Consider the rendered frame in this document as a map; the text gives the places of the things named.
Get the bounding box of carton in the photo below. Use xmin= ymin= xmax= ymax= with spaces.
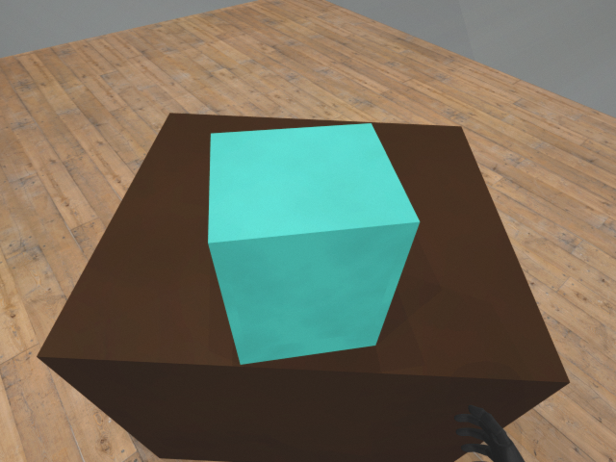
xmin=208 ymin=123 xmax=420 ymax=365

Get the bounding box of robot right hand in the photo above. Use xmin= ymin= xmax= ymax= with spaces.
xmin=454 ymin=405 xmax=525 ymax=462

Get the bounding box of pedestal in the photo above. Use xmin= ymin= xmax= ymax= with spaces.
xmin=37 ymin=113 xmax=570 ymax=462

